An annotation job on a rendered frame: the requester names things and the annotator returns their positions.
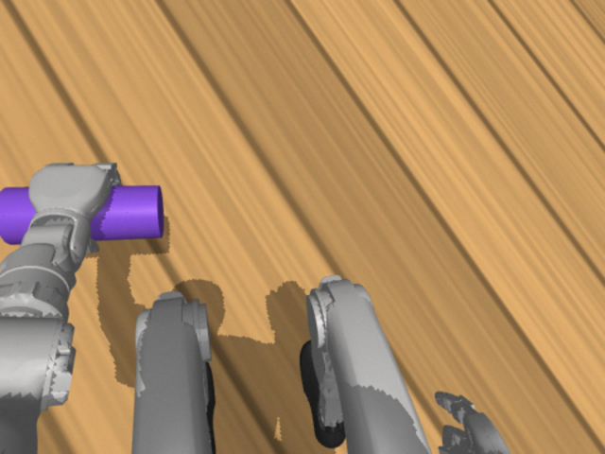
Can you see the left robot arm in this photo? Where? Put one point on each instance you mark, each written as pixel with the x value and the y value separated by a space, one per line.
pixel 36 352

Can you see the right robot hand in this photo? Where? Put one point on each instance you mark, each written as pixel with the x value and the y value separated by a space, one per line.
pixel 480 435

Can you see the left robot hand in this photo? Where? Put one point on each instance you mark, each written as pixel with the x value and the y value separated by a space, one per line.
pixel 82 189

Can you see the bottle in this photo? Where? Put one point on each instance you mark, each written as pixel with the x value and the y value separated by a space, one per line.
pixel 130 212

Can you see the right robot foot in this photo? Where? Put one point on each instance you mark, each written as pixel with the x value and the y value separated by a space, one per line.
pixel 327 436

